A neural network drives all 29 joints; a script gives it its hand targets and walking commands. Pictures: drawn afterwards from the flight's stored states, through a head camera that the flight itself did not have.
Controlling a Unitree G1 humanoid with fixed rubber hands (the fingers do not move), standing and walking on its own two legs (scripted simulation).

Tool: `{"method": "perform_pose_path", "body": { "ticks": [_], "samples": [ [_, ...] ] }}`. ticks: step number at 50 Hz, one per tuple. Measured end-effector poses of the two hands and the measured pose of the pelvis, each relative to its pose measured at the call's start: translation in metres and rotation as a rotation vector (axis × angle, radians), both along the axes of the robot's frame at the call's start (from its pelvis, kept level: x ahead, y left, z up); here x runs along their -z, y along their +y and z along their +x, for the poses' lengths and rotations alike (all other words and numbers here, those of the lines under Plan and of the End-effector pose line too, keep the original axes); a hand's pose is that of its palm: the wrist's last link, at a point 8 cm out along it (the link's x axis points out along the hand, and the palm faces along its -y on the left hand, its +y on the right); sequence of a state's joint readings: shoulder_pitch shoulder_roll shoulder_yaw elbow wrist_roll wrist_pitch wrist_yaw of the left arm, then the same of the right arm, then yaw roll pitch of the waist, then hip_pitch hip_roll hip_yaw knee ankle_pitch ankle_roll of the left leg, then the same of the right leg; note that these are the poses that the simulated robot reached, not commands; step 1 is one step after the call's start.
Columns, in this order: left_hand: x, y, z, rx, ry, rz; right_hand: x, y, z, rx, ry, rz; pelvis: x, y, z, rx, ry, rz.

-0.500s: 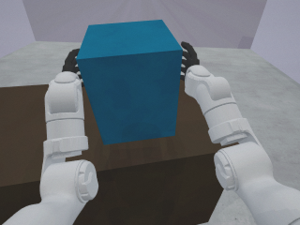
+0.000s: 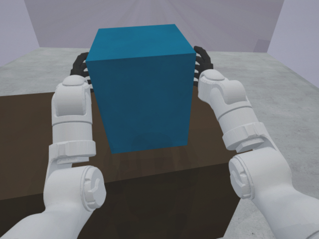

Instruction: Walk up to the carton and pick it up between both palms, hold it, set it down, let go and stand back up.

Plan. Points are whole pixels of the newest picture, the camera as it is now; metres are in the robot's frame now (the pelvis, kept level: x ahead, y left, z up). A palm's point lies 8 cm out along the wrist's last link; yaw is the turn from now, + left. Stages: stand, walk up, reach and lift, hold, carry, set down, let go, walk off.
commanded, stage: hold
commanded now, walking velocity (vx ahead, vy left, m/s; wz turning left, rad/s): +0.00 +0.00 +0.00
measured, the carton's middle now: (143, 87) +0.41 +0.01 +0.25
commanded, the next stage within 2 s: none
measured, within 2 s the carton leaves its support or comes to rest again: neither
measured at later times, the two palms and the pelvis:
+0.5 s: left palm (75, 83) +0.36 +0.16 +0.29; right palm (202, 77) +0.36 -0.13 +0.29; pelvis +0.00 +0.00 +0.00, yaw +1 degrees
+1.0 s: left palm (75, 83) +0.36 +0.17 +0.29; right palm (201, 75) +0.37 -0.12 +0.30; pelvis +0.00 +0.00 +0.00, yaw +1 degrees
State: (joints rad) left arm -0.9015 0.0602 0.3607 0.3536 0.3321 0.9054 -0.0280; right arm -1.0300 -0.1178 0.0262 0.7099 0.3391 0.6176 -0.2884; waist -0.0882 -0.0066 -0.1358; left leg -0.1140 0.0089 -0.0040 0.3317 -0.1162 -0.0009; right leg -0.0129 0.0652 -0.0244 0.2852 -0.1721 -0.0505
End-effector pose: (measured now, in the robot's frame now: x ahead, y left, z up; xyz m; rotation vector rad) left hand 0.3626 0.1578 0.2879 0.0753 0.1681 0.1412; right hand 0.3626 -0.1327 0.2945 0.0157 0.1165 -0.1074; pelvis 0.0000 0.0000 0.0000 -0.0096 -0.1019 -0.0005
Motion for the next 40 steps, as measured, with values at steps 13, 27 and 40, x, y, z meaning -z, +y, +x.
{"method": "perform_pose_path", "body": {
  "ticks": [13,27,40],
  "samples": [
    [-0.001,0.012,-0.007,-0.015,-0.019,-0.014,-0.006,0.012,-0.002,-0.016,-0.016,0.005,0.000,-0.003,-0.003,-0.009,0.005,-0.003],
    [-0.004,0.003,-0.004,0.002,-0.010,0.033,0.001,0.002,-0.003,-0.001,-0.004,0.035,0.000,0.004,-0.004,-0.012,0.005,-0.006],
    [-0.004,0.002,-0.002,-0.006,-0.007,-0.004,-0.006,0.002,0.000,-0.006,0.001,-0.002,0.000,-0.001,-0.002,0.003,0.010,-0.002]
  ]
}}
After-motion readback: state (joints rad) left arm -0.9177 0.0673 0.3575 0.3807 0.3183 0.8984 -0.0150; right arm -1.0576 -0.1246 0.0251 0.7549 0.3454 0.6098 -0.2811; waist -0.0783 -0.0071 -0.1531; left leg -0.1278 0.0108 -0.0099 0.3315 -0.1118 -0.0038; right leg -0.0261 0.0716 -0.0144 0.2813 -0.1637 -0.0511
